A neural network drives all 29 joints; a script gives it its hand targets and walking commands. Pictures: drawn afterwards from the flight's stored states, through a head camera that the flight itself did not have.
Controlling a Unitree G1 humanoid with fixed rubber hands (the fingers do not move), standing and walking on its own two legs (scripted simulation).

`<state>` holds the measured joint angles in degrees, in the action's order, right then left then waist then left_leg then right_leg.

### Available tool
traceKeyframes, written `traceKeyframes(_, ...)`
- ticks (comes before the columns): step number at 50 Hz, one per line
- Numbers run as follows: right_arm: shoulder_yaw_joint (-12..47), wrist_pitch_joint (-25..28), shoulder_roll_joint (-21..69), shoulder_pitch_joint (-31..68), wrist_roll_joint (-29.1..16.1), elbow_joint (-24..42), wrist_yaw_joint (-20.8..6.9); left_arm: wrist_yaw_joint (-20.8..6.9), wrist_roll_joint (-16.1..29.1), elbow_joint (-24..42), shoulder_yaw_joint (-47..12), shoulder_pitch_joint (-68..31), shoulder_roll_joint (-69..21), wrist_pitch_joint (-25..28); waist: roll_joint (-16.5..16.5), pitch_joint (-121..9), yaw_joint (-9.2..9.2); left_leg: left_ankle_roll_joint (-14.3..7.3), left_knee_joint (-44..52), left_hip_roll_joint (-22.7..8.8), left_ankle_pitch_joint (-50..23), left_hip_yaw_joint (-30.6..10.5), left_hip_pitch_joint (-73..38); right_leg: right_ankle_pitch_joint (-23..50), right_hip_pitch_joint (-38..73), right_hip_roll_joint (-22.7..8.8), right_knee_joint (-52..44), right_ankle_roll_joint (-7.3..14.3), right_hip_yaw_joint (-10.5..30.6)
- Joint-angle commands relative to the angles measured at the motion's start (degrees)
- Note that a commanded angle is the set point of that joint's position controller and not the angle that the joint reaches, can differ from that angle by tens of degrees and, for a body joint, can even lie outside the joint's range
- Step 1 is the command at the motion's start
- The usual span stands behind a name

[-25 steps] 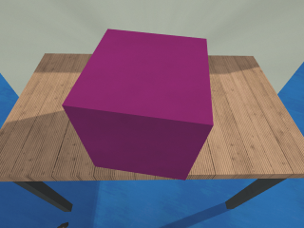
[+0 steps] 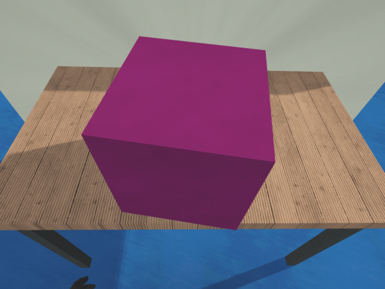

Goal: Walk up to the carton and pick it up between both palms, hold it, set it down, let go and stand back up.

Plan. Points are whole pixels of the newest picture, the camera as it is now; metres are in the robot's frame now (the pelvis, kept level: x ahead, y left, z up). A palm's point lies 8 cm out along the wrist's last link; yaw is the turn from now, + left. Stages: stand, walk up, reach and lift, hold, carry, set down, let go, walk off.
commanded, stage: walk up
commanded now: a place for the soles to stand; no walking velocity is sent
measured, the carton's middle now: (189, 135) +0.43 +0.02 +0.06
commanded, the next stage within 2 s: reach and lift in 0.02 s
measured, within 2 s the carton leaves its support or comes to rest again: neither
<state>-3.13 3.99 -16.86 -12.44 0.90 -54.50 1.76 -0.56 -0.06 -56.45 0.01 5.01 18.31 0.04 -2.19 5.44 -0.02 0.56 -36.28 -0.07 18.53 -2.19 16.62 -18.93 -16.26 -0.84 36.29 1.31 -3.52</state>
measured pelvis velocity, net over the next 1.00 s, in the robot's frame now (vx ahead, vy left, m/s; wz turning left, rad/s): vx -0.03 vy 0.03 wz -0.03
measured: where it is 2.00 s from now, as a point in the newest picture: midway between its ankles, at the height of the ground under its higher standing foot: outside the picture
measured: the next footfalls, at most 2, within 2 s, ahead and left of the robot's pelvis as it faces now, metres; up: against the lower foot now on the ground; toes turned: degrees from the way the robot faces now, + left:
none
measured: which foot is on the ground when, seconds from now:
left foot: down 0.00-1.00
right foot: down 0.00-1.00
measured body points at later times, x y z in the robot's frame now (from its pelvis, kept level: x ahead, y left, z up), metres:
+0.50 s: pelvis -0.01 +0.00 +0.00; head +0.04 +0.02 +0.44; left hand +0.18 +0.27 -0.10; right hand +0.16 -0.28 -0.08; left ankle +0.01 +0.13 -0.73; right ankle +0.01 -0.11 -0.73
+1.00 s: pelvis -0.03 +0.03 +0.01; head -0.01 +0.07 +0.46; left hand +0.18 +0.29 -0.04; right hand +0.16 -0.25 -0.01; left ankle +0.01 +0.13 -0.73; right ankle +0.01 -0.11 -0.73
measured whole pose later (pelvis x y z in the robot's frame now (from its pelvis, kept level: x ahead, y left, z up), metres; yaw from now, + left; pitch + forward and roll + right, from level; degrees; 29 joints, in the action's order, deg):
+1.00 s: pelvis -0.03 +0.03 +0.01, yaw -2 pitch -3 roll -2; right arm -4.1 4.3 -16.7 -12.4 -5.0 -23.7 -2.6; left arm 1.5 2.3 -12.3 3.9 12.9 18.4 -13.9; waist -2.9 5.4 0.0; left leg -1.1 -31.7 -1.1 14.4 -0.8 14.3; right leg -10.4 -11.4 0.3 24.9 -0.2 -2.2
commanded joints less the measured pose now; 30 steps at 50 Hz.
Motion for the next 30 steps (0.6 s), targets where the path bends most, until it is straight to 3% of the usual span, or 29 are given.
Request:
traceKeyframes(1, -0.9, 0.7, -16.9, 1.1, 0.1, 2.6, 0.9, -0.3, -1.1, 4.4, 5.3, -3.3, 13.9, 0.9, 1.6, -10.4, -0.34, -5.6, 4.3, -4.9, -17.7, -6.9, -3.6, 5.5, 4.3, -6.7, -9.4, 3.0, 6.8)
traceKeyframes(2, -3.2, 7.6, -7.0, 21.2, 5.2, -0.1, -2.5, 2.6, 0.9, 23.2, 4.0, -18.3, 12.7, -11.1, 3.6, -4.5, -2.15, 2.7, 1.0, 0.0, 4.1, 5.7, 3.2, -4.1, -13.4, 0.1, -1.8, 0.5, -0.1)
traceKeyframes(3, -5.6, 7.2, -9.5, 22.6, 6.3, -0.6, -4.4, 3.5, 0.6, 25.4, 2.4, -15.2, 10.4, -17.8, 3.8, -1.9, -3.35, 1.2, 0.6, -1.1, 7.4, 5.7, 3.7, -7.2, -12.9, 0.1, -0.4, 1.8, -1.1)
traceKeyframes(4, -4.8, 7.5, -11.5, 21.7, 6.3, 0.4, -5.2, 3.6, -1.3, 25.0, 3.1, -13.6, 9.9, -19.8, 2.3, -2.5, -2.04, 0.5, -0.5, -2.3, 7.8, 4.3, 5.1, -7.7, -11.4, 0.2, 2.2, 1.5, -1.7)
traceKeyframes(6, -6.3, 6.6, -10.0, 19.2, 5.6, 2.0, -5.1, 3.1, -0.1, 29.9, 2.8, -14.2, 9.3, -23.6, 1.7, -4.9, -3.13, 1.0, -1.8, -2.4, 6.5, 5.5, 3.4, -4.0, -8.3, -0.9, 1.2, 1.8, -1.3)
traceKeyframes(8, -6.3, 5.4, -9.7, 15.8, 3.2, 4.4, -4.5, 2.5, -1.1, 33.5, 4.2, -10.5, 9.1, -26.9, 0.3, -6.2, -2.45, 1.3, -1.5, -2.1, 2.8, 7.2, -0.2, 1.8, -6.2, -0.5, -0.9, 1.4, -1.4)
traceKeyframes(9, -5.0, 5.1, -8.6, 12.1, 2.5, 5.7, -4.4, 2.1, -2.0, 35.8, 4.8, -9.0, 8.1, -27.3, 0.6, -8.6, -1.8, 1.0, -0.8, -2.2, -0.9, 6.3, -2.8, 5.6, -4.8, -0.3, -1.2, 1.3, -0.9)
traceKeyframes(10, -5.6, 5.1, -9.8, 10.1, 1.0, 8.6, -3.8, 1.3, -1.5, 35.2, 4.9, -5.3, 8.8, -28.1, -1.7, -10.2, -1.7, 1.2, -1.5, -2.6, -8.3, 6.3, -6.8, 14.5, -2.6, 1.3, -1.0, 0.6, -2.7)
traceKeyframes(13, -2.5, 4.2, -9.7, 4.7, -3.1, 8.3, -3.1, -0.3, -5.1, 34.9, 9.0, 1.8, 9.2, -28.4, -1.4, -12.3, -0.05, 2.4, 0.1, -0.8, -19.2, 6.3, -6.7, 34.8, 9.0, 0.2, -1.9, -1.6, -0.2)
traceKeyframes(14, -1.7, 4.1, -9.5, 5.5, -3.1, 9.4, -2.8, -0.4, -4.6, 34.2, 9.9, 2.1, 9.1, -27.6, -3.3, -11.0, -0.34, 2.0, 2.5, -0.1, -15.5, 5.5, -6.9, 33.8, 9.5, 0.1, -3.5, -2.1, 0.8)
traceKeyframes(15, -0.5, 4.1, -8.8, 5.3, -3.4, 11.3, -1.8, -0.6, -6.0, 34.7, 12.4, 1.9, 11.5, -26.8, -5.8, -14.3, 1.28, 1.0, 2.4, 0.9, -16.3, 6.0, -4.2, 40.1, 13.4, -0.8, -3.0, -3.1, 2.3)
traceKeyframes(16, 0.3, 4.1, -7.6, 4.9, -4.3, 11.9, -1.1, -0.8, -6.2, 34.9, 13.1, 1.3, 11.5, -25.4, -3.6, -12.0, 1.14, 0.9, 4.7, 2.5, -15.5, 6.0, -3.7, 44.0, 15.3, -1.7, -4.8, -3.8, 4.4)
traceKeyframes(17, 0.7, 4.4, -7.2, 4.7, -4.2, 11.7, -0.9, -0.9, -4.9, 37.0, 11.8, 1.6, 11.8, -25.0, -4.6, -14.3, 0.73, 0.9, 4.2, 2.3, -15.8, 5.4, -2.5, 44.2, 15.4, -2.2, -3.2, -4.6, 4.9)
traceKeyframes(18, 1.3, 4.3, -5.5, 3.4, -4.2, 13.4, -0.6, -0.6, -6.0, 37.9, 14.2, 1.5, 12.9, -24.0, -2.8, -13.6, 2.62, 0.6, 5.8, 2.8, -12.2, 6.9, -0.8, 40.8, 16.9, -2.3, -3.9, -4.5, 5.2)
traceKeyframes(19, -0.3, 5.0, -5.7, 3.4, -3.7, 16.8, -0.3, -0.7, -5.2, 39.1, 13.2, 2.0, 13.0, -23.1, -5.6, -14.4, 1.47, 0.4, 6.4, 2.6, -13.7, 6.2, -2.4, 43.2, 16.6, -1.9, -4.1, -5.6, 4.2)
traceKeyframes(20, -0.1, 5.9, -5.5, 2.9, -4.3, 16.7, 0.2, -0.9, -4.8, 40.0, 12.9, 2.2, 12.8, -21.9, -4.7, -16.6, 1.03, 0.9, 6.2, 3.2, -15.3, 6.2, -3.6, 45.7, 18.5, -1.4, -4.1, -5.5, 4.4)
traceKeyframes(22, 0.6, 6.1, -4.1, 0.6, -5.3, 17.1, 0.0, -0.3, -2.4, 42.0, 12.7, 4.1, 12.5, -20.2, -2.2, -15.2, 1.14, 1.0, 8.5, 2.8, -15.8, 6.2, -4.6, 39.3, 17.8, -1.1, -6.2, -4.7, 4.1)
traceKeyframes(23, -0.6, 6.4, -4.3, 0.6, -3.9, 18.2, 0.1, -0.5, -2.7, 41.1, 11.4, 5.4, 10.7, -19.4, -3.9, -13.5, 0.75, 0.9, 9.5, 3.0, -15.0, 6.6, -5.7, 38.4, 17.4, -0.1, -7.2, -5.0, 3.5)
traceKeyframes(24, 0.4, 6.5, -3.7, 1.0, -4.3, 18.8, 0.5, -0.6, -2.1, 40.3, 12.4, 4.5, 12.0, -18.7, -3.4, -13.2, 1.04, 0.6, 10.2, 3.3, -12.9, 5.8, -4.0, 37.6, 16.7, -1.5, -7.5, -5.1, 5.1)
traceKeyframes(25, 0.1, 6.8, -3.2, 0.4, -4.4, 18.7, 0.7, -0.3, -1.5, 41.8, 11.7, 3.5, 11.5, -18.3, -3.2, -14.6, -0.1, 0.6, 10.5, 2.9, -13.3, 5.5, -6.0, 37.1, 16.0, -0.5, -7.7, -4.3, 4.4)
traceKeyframes(26, -0.2, 6.3, -2.5, 0.1, -4.6, 18.5, 0.4, 0.0, -0.9, 42.7, 11.5, 2.9, 11.6, -17.8, -1.0, -13.4, 0.7, 0.6, 11.5, 2.4, -12.9, 6.6, -5.3, 32.3, 16.7, -0.4, -9.2, -4.3, 4.1)
traceKeyframes(27, -0.7, 6.8, -2.4, -1.2, -3.9, 20.1, -0.1, 0.2, 0.5, 43.1, 10.6, 5.2, 11.0, -16.6, -2.9, -14.1, 0.52, 0.7, 12.2, 2.1, -12.1, 6.6, -7.7, 26.2, 14.8, 0.7, -10.0, -3.7, 2.7)
traceKeyframes(28, -1.5, 7.0, -2.4, -1.5, -3.4, 22.9, -0.2, 0.5, 0.5, 43.4, 11.4, 4.5, 11.6, -15.7, -1.9, -12.9, 1.97, 0.3, 12.9, 2.2, -10.5, 6.9, -6.6, 22.3, 14.1, 0.3, -11.0, -2.9, 3.7)
traceKeyframes(30, -2.5, 7.5, -2.4, -2.5, -3.5, 24.6, -1.3, 1.0, 2.4, 47.4, 8.0, 4.3, 9.7, -14.5, 1.7, -13.5, 0.72, 0.8, 14.6, 1.3, -9.6, 6.4, -10.0, 13.7, 10.2, 1.6, -13.2, -1.5, 2.1)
